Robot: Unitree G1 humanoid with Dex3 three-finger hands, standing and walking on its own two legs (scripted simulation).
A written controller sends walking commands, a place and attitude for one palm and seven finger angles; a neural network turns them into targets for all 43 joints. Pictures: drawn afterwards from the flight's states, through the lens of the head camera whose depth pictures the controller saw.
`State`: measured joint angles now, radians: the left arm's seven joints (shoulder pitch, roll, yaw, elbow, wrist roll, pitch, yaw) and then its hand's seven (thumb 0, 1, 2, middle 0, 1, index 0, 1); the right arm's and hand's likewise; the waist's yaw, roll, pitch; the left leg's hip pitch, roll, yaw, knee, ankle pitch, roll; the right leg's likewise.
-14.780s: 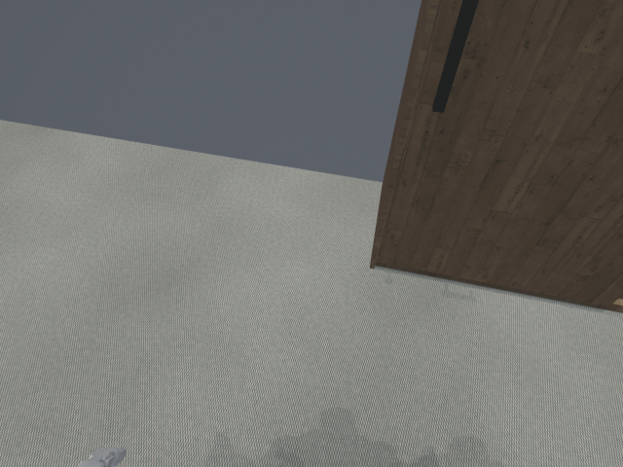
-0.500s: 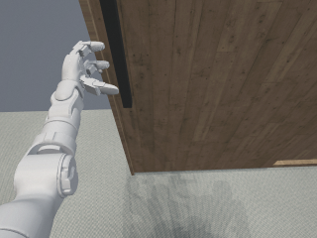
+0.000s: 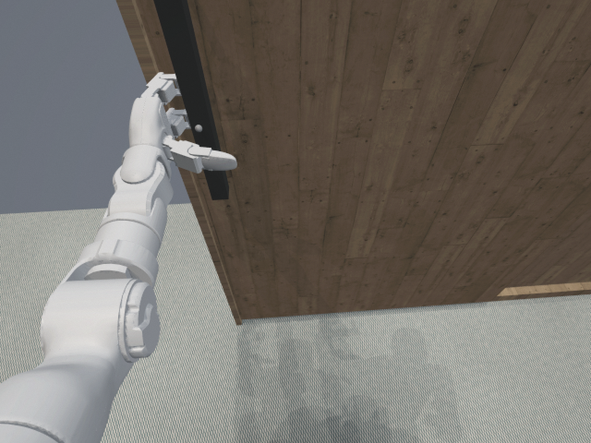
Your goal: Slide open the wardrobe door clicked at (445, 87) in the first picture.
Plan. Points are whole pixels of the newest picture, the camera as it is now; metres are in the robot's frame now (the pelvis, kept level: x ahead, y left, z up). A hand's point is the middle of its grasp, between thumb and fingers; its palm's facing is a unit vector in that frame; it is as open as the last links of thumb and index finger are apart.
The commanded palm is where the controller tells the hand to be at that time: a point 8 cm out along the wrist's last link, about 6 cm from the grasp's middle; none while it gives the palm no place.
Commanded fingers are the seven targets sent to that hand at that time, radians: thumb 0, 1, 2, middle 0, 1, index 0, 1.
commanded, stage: slide the fingers in behind the handle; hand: left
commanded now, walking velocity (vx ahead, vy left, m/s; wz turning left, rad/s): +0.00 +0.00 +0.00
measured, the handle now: (201, 103) +0.54 +0.10 +0.17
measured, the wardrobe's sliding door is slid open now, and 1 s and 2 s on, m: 0.00 0.00 0.00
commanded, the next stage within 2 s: move the hooked fingers beside the handle in 0.68 s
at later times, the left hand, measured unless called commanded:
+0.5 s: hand (188, 138) +0.47 +0.11 +0.16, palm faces +0.01 -1.00 +0.01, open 14.2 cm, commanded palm +0.45 +0.16 +0.16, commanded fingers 0.00 -0.50 0.30 -0.30 -1.20 -0.30 -1.20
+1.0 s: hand (207, 132) +0.48 +0.09 +0.16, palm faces -0.01 -1.00 +0.03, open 14.0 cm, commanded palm +0.45 +0.15 +0.16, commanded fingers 0.00 -0.50 0.30 -0.30 -1.20 -0.30 -1.20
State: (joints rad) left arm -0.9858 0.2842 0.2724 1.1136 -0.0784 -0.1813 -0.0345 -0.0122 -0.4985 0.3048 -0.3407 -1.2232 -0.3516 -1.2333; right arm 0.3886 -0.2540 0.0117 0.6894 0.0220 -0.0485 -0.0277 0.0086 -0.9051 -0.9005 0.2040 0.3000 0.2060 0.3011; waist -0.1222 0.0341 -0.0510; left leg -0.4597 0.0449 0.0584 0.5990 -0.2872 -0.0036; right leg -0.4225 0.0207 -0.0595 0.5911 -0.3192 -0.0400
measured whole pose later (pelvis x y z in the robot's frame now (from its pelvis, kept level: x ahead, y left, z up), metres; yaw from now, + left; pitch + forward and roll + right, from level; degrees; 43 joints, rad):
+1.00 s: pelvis +0.00 +0.01 +0.00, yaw +0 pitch +8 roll +0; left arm -0.93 0.19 0.22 1.03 -0.09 -0.17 0.03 -0.01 -0.50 0.30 -0.29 -1.20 -0.29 -1.20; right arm 0.37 -0.24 0.01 0.71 0.02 -0.05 -0.02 0.01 -0.91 -0.90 0.20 0.30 0.21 0.30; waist -0.10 0.03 -0.07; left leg -0.44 0.03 0.07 0.59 -0.29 0.01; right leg -0.40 0.01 -0.05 0.59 -0.32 -0.02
